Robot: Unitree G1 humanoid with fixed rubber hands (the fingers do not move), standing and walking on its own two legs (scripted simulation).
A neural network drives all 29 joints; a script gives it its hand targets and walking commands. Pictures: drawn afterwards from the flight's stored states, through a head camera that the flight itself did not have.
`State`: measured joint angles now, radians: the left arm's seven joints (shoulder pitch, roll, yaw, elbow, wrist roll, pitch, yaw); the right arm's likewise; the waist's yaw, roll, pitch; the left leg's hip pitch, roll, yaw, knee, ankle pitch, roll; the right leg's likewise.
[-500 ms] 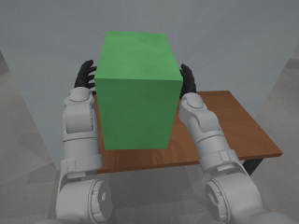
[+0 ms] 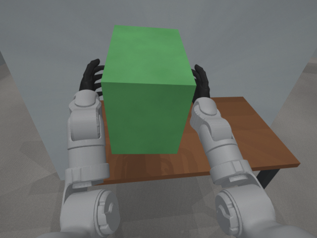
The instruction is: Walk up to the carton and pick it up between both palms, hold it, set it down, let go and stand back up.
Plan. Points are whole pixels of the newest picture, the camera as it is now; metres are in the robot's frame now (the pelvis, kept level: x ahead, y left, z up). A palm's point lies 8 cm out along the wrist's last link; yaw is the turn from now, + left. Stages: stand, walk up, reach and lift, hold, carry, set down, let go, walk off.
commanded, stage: set down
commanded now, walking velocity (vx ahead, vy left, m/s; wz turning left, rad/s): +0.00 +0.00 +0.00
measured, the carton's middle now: (145, 89) +0.43 +0.00 +0.21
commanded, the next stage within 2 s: none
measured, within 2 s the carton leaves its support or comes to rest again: neither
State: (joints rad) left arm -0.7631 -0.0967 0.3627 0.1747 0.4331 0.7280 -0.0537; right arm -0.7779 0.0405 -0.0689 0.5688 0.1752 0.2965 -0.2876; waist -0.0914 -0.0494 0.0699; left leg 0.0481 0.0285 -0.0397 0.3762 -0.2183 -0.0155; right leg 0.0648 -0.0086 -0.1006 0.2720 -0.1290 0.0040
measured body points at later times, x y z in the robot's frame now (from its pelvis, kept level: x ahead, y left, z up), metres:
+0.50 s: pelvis +0.02 +0.00 +0.00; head +0.01 +0.04 +0.45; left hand +0.41 +0.13 +0.16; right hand +0.40 -0.14 +0.16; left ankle +0.01 +0.13 -0.75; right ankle +0.03 -0.12 -0.75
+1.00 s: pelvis +0.02 +0.01 +0.00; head +0.01 +0.03 +0.45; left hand +0.42 +0.12 +0.14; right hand +0.41 -0.15 +0.13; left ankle +0.01 +0.13 -0.75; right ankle +0.03 -0.12 -0.75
